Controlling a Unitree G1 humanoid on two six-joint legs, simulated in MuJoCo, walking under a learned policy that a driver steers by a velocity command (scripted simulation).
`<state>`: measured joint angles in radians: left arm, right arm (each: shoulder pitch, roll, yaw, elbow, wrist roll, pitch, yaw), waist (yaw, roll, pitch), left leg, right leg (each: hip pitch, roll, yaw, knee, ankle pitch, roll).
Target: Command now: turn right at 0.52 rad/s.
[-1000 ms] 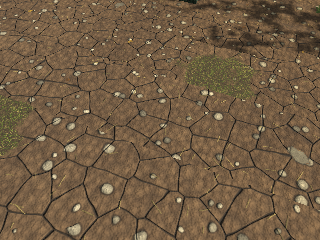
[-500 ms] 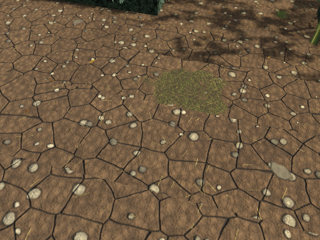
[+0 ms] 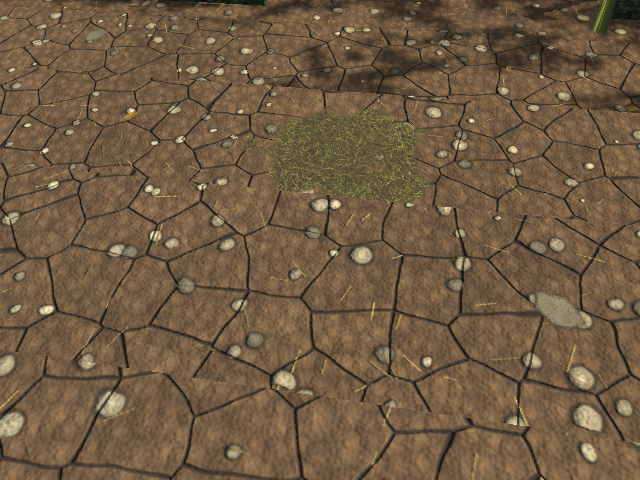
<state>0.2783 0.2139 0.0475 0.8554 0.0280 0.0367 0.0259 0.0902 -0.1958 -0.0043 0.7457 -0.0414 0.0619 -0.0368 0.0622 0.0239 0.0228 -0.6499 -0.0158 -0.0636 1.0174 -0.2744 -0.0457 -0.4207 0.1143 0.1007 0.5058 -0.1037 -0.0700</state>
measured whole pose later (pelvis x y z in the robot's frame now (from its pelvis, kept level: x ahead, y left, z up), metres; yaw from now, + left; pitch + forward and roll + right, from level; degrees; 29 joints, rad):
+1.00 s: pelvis +0.12 -0.01 +0.01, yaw -22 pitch +2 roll -1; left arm 0.50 0.25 0.04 0.82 0.02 -0.05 0.00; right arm 0.17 -0.25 -0.05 0.73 -0.03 0.00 0.05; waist 0.06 0.03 -0.01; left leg -0.58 0.05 0.01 0.66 -0.08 -0.01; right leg -0.01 0.06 0.04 0.32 -0.34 -0.04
